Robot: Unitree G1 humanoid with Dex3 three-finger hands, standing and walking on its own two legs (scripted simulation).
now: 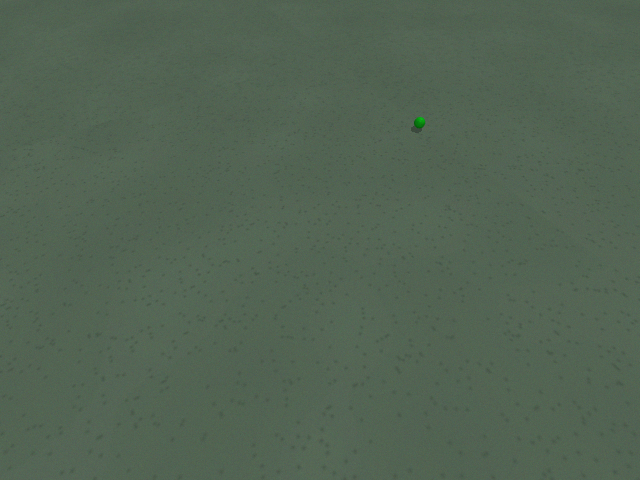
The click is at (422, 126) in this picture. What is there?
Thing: free ball
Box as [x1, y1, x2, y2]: [414, 117, 424, 127]
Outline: 418,117 415,119 414,124 416,127 421,127 424,124 424,119 422,117
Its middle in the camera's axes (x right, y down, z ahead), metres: +0.56 -0.68 +2.12
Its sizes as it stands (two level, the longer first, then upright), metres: 0.060 0.060 0.060
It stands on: the floor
